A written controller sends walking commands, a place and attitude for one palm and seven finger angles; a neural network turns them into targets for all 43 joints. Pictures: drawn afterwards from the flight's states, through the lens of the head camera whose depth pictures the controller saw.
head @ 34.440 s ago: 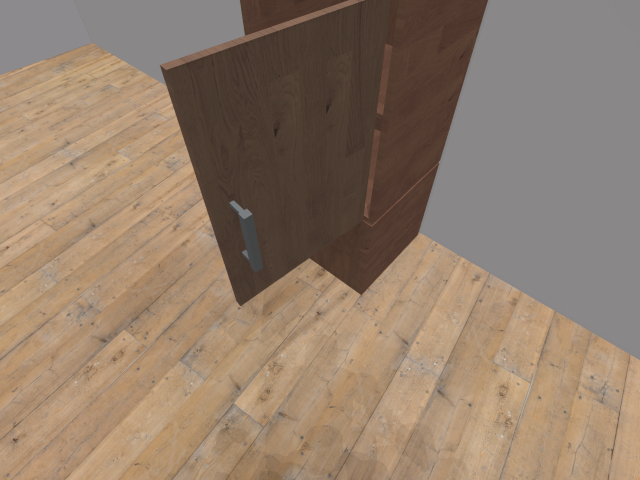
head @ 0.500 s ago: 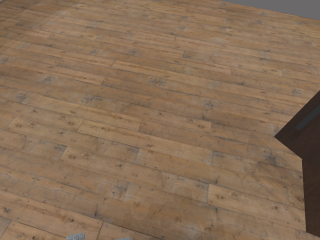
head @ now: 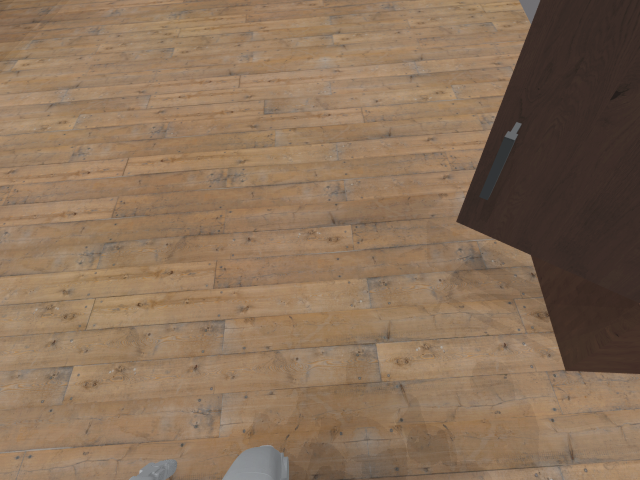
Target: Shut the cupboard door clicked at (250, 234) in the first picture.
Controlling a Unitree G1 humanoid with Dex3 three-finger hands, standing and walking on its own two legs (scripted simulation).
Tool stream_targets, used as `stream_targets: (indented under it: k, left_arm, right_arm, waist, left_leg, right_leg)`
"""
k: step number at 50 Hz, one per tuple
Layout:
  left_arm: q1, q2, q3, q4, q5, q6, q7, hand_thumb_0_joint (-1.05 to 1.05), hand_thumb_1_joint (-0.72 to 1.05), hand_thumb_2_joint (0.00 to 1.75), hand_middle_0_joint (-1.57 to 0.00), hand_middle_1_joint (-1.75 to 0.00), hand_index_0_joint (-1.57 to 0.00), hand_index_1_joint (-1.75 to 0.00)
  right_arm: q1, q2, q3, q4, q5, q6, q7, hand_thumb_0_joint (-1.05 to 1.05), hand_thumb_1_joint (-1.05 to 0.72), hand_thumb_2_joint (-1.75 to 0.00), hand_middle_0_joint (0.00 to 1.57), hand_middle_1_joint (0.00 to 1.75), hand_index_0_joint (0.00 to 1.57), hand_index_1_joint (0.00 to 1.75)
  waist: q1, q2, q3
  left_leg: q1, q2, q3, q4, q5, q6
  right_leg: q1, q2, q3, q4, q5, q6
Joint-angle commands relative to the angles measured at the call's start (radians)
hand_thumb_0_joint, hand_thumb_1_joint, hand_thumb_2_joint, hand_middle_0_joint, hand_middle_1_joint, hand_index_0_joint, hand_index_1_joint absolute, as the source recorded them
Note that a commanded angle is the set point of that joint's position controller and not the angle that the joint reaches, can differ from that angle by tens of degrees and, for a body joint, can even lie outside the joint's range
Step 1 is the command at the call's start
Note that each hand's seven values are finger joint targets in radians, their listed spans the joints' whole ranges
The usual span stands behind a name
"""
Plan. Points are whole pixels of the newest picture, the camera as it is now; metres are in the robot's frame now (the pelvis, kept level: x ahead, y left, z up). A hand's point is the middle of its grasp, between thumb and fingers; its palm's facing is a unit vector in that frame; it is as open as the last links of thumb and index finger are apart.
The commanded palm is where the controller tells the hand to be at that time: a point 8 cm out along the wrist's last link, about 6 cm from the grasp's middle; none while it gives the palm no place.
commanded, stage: turn to face it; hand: left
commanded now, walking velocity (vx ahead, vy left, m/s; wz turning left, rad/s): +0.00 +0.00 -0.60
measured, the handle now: (500, 162) +0.69 -0.32 -0.10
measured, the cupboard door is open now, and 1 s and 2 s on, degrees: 59 59 59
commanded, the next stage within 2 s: take the last steps up to it in 0.90 s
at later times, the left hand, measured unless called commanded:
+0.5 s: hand (185, 447) +0.17 +0.22 -0.16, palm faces -0.26 -0.94 -0.24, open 7.4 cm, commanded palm none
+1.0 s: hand (249, 426) +0.21 +0.14 -0.18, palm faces -0.45 -0.87 -0.19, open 7.4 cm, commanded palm none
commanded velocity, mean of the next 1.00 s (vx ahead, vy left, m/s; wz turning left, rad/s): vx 0.01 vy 0.00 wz -0.42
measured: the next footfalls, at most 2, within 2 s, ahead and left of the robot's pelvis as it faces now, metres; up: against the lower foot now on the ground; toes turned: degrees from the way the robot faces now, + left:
left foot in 0.26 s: +0.09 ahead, +0.14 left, +0.00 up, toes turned -6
right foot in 0.64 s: +0.00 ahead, -0.12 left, +0.00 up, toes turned -26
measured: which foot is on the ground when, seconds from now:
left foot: up 0.00-0.24, down 0.26-0.64, up 0.66-0.96, down 0.98-1.00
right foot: down 0.00-0.26, up 0.28-0.62, down 0.64-0.98, up 1.00-1.00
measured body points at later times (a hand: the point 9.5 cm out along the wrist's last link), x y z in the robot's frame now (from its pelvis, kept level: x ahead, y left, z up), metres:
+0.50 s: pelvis +0.03 +0.03 +0.00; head +0.08 +0.03 +0.45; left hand +0.19 +0.27 -0.14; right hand +0.03 -0.23 -0.13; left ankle +0.05 +0.14 -0.74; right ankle -0.04 -0.10 -0.67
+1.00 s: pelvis +0.05 +0.01 -0.01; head +0.09 +0.00 +0.44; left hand +0.23 +0.18 -0.16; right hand -0.01 -0.25 -0.14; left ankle +0.11 +0.10 -0.74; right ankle -0.03 -0.10 -0.74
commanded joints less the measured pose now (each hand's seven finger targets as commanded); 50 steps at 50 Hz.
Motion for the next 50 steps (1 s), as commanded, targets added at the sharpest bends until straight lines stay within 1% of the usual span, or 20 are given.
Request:
stream_targets:
  k: [1, 7, 10, 11, 13, 14, 17, 19, 27, 30, 32, 33, 34, 35, 38, 43, 46, 47, 49, 50]
  left_arm:
    - [0.043, 0.205, 0.061, -0.062, 0.0, -0.025, 0.016, 0.0, 0.9, 0.9, -0.2, -0.3, -0.2, -0.3]
    - [0.036, 0.229, 0.071, -0.059, 0.007, -0.016, 0.013, 0.0, 0.9, 0.9, -0.2, -0.3, -0.2, -0.3]
    - [-0.012, 0.23, 0.073, -0.067, 0.001, -0.009, 0.011, 0.0, 0.9, 0.9, -0.2, -0.3, -0.2, -0.3]
    - [-0.02, 0.204, 0.067, -0.071, -0.005, -0.005, 0.01, 0.0, 0.9, 0.9, -0.2, -0.3, -0.2, -0.3]
    - [0.029, 0.131, 0.046, -0.096, -0.011, -0.004, -0.005, 0.0, 0.9, 0.9, -0.2, -0.3, -0.2, -0.3]
    - [0.009, 0.155, 0.052, -0.097, 0.0, 0.0, -0.007, 0.0, 0.9, 0.9, -0.2, -0.3, -0.2, -0.3]
    - [-0.002, 0.146, 0.064, -0.074, 0.001, 0.011, -0.028, 0.0, 0.9, 0.9, -0.2, -0.3, -0.2, -0.3]
    - [-0.013, 0.128, 0.057, -0.075, -0.001, 0.02, -0.036, 0.0, 0.9, 0.9, -0.2, -0.3, -0.2, -0.3]
    - [-0.061, 0.093, 0.037, -0.085, 0.001, 0.012, -0.036, 0.0, 0.9, 0.9, -0.2, -0.3, -0.2, -0.3]
    - [0.048, 0.143, 0.044, -0.05, 0.004, -0.005, -0.027, 0.0, 0.9, 0.9, -0.2, -0.3, -0.2, -0.3]
    - [0.143, 0.305, 0.069, -0.011, 0.007, -0.022, -0.002, 0.0, 0.9, 0.9, -0.2, -0.3, -0.2, -0.3]
    - [0.166, 0.303, 0.07, -0.008, 0.0, -0.017, 0.009, 0.0, 0.9, 0.9, -0.2, -0.3, -0.2, -0.3]
    - [0.126, 0.279, 0.074, -0.004, 0.005, -0.023, 0.022, 0.0, 0.9, 0.9, -0.2, -0.3, -0.2, -0.3]
    - [0.081, 0.239, 0.062, -0.01, 0.002, -0.023, 0.026, 0.0, 0.9, 0.9, -0.2, -0.3, -0.2, -0.3]
    - [-0.005, 0.194, 0.046, -0.033, 0.004, -0.025, 0.026, 0.0, 0.9, 0.9, -0.2, -0.3, -0.2, -0.3]
    - [-0.005, 0.202, 0.051, -0.02, 0.013, -0.022, 0.022, 0.0, 0.9, 0.9, -0.2, -0.3, -0.2, -0.3]
    - [-0.018, 0.193, 0.052, -0.009, 0.002, -0.016, 0.022, 0.0, 0.9, 0.9, -0.2, -0.3, -0.2, -0.3]
    - [-0.016, 0.169, 0.047, -0.01, -0.004, -0.012, 0.021, 0.0, 0.9, 0.9, -0.2, -0.3, -0.2, -0.3]
    - [0.052, 0.08, 0.03, -0.022, -0.013, -0.001, 0.014, 0.0, 0.9, 0.9, -0.2, -0.3, -0.2, -0.3]
    - [0.023, 0.096, 0.031, -0.023, -0.005, 0.004, 0.014, 0.0, 0.9, 0.9, -0.2, -0.3, -0.2, -0.3]
  right_arm:
    - [-0.019, -0.055, -0.01, -0.093, 0.006, -0.028, 0.001, 0.0, -0.9, -0.9, 0.2, 0.3, 0.2, 0.3]
    - [-0.053, -0.052, -0.008, -0.121, 0.015, -0.037, -0.001, 0.0, -0.9, -0.9, 0.2, 0.3, 0.2, 0.3]
    - [0.036, -0.055, -0.006, -0.099, 0.019, -0.05, -0.007, 0.0, -0.9, -0.9, 0.2, 0.3, 0.2, 0.3]
    - [0.074, -0.078, -0.009, -0.085, 0.018, -0.061, -0.011, 0.0, -0.9, -0.9, 0.2, 0.3, 0.2, 0.3]
    - [0.121, -0.223, -0.033, -0.103, 0.001, -0.064, -0.012, 0.0, -0.9, -0.9, 0.2, 0.3, 0.2, 0.3]
    - [0.12, -0.213, -0.025, -0.102, -0.009, -0.065, -0.016, 0.0, -0.9, -0.9, 0.2, 0.3, 0.2, 0.3]
    - [0.014, -0.149, -0.009, -0.128, -0.012, -0.067, -0.02, 0.0, -0.9, -0.9, 0.2, 0.3, 0.2, 0.3]
    - [0.03, -0.138, -0.008, -0.12, -0.01, -0.068, -0.021, 0.0, -0.9, -0.9, 0.2, 0.3, 0.2, 0.3]
    - [0.093, -0.168, -0.032, -0.055, -0.009, -0.06, -0.005, 0.0, -0.9, -0.9, 0.2, 0.3, 0.2, 0.3]
    - [0.07, -0.163, -0.036, -0.049, 0.003, -0.055, 0.003, 0.0, -0.9, -0.9, 0.2, 0.3, 0.2, 0.3]
    - [0.013, -0.053, -0.007, -0.109, 0.012, -0.046, 0.008, 0.0, -0.9, -0.9, 0.2, 0.3, 0.2, 0.3]
    - [-0.023, -0.062, -0.002, -0.116, 0.01, -0.034, -0.004, 0.0, -0.9, -0.9, 0.2, 0.3, 0.2, 0.3]
    - [-0.005, -0.054, -0.001, -0.097, 0.012, -0.034, -0.013, 0.0, -0.9, -0.9, 0.2, 0.3, 0.2, 0.3]
    - [0.011, -0.074, -0.002, -0.074, 0.012, -0.037, -0.014, 0.0, -0.9, -0.9, 0.2, 0.3, 0.2, 0.3]
    - [0.055, -0.049, 0.002, -0.032, 0.01, -0.034, 0.001, 0.0, -0.9, -0.9, 0.2, 0.3, 0.2, 0.3]
    - [0.06, -0.023, 0.004, -0.033, 0.011, -0.036, 0.005, 0.0, -0.9, -0.9, 0.2, 0.3, 0.2, 0.3]
    - [0.121, -0.018, 0.008, -0.009, 0.01, -0.049, -0.003, 0.0, -0.9, -0.9, 0.2, 0.3, 0.2, 0.3]
    - [0.157, -0.037, 0.007, 0.005, 0.01, -0.06, -0.004, 0.0, -0.9, -0.9, 0.2, 0.3, 0.2, 0.3]
    - [0.179, -0.17, -0.014, -0.006, -0.008, -0.068, -0.01, 0.0, -0.9, -0.9, 0.2, 0.3, 0.2, 0.3]
    - [0.167, -0.161, -0.014, -0.003, -0.012, -0.069, -0.02, 0.0, -0.9, -0.9, 0.2, 0.3, 0.2, 0.3]
  waist:
    - [0.03, -0.172, -0.172]
    - [0.033, -0.202, -0.139]
    - [-0.011, -0.179, -0.161]
    - [-0.027, -0.134, -0.182]
    - [-0.025, 0.239, -0.203]
    - [-0.034, 0.182, -0.192]
    - [0.016, 0.131, -0.122]
    - [0.011, 0.104, -0.13]
    - [-0.022, 0.17, -0.154]
    - [0.041, 0.076, -0.176]
    - [0.094, -0.339, -0.172]
    - [0.107, -0.246, -0.158]
    - [0.077, -0.354, -0.177]
    - [0.061, -0.338, -0.17]
    - [0.012, -0.227, -0.175]
    - [0.014, -0.223, -0.13]
    - [-0.015, -0.195, -0.138]
    - [-0.028, -0.148, -0.149]
    - [-0.012, 0.237, -0.164]
    - [-0.027, 0.215, -0.142]
  left_leg:
    - [-0.069, -0.002, -0.038, -0.066, 0.03, -0.008]
    - [0.045, -0.041, -0.034, -0.296, 0.005, 0.008]
    - [0.228, -0.062, -0.025, -0.55, 0.144, 0.02]
    - [0.366, -0.021, -0.047, -0.686, 0.237, 0.033]
    - [0.498, 0.383, -0.397, -0.777, 0.505, 0.221]
    - [0.437, 0.41, -0.403, -0.779, 0.522, 0.271]
    - [0.365, 0.279, -0.177, -0.759, 0.548, 0.237]
    - [0.403, 0.249, -0.089, -0.739, 0.603, 0.222]
    - [0.42, 0.27, 0.016, -0.668, 0.625, 0.213]
    - [0.287, 0.212, 0.082, -0.506, 0.484, 0.118]
    - [-0.074, -0.005, 0.117, -0.118, -0.24, 0.021]
    - [-0.099, 0.006, 0.006, -0.007, -0.227, 0.027]
    - [-0.156, 0.008, -0.034, 0.055, -0.208, 0.026]
    - [-0.157, 0.021, -0.056, 0.079, -0.143, 0.022]
    - [-0.032, 0.013, -0.02, -0.02, -0.022, 0.012]
    - [0.077, -0.026, 0.009, -0.281, 0.001, 0.021]
    - [0.235, -0.05, 0.022, -0.541, 0.169, 0.031]
    - [0.35, -0.024, -0.003, -0.662, 0.276, 0.042]
    - [0.403, 0.299, -0.332, -0.759, 0.494, 0.205]
    - [0.364, 0.336, -0.373, -0.805, 0.472, 0.256]
  right_leg:
    - [0.209, -0.243, 0.252, -0.131, 0.575, -0.15]
    - [0.121, -0.233, 0.35, -0.12, 0.499, -0.157]
    - [0.045, -0.184, 0.353, -0.047, 0.456, -0.095]
    - [-0.041, -0.133, 0.323, 0.011, 0.369, -0.048]
    - [-0.273, 0.051, 0.061, 0.389, -0.343, 0.056]
    - [-0.279, 0.02, 0.069, 0.564, -0.37, 0.067]
    - [-0.296, -0.035, 0.043, 0.693, -0.229, 0.094]
    - [-0.287, -0.045, 0.009, 0.641, -0.189, 0.101]
    - [-0.126, -0.029, -0.09, 0.249, -0.151, 0.076]
    - [0.145, -0.036, -0.073, -0.088, 0.135, 0.039]
    - [0.304, -0.412, 0.352, -0.163, 0.646, -0.14]
    - [0.258, -0.418, 0.338, -0.141, 0.75, -0.183]
    - [0.292, -0.38, 0.356, -0.122, 0.757, -0.198]
    - [0.293, -0.346, 0.289, -0.108, 0.744, -0.189]
    - [0.187, -0.265, 0.148, -0.115, 0.637, -0.142]
    - [0.1, -0.253, 0.202, -0.142, 0.442, -0.147]
    - [0.049, -0.21, 0.21, -0.074, 0.388, -0.098]
    - [-0.022, -0.176, 0.191, -0.021, 0.307, -0.056]
    - [-0.158, 0.005, 0.017, 0.237, -0.206, 0.043]
    - [-0.191, 0.007, 0.035, 0.41, -0.327, 0.052]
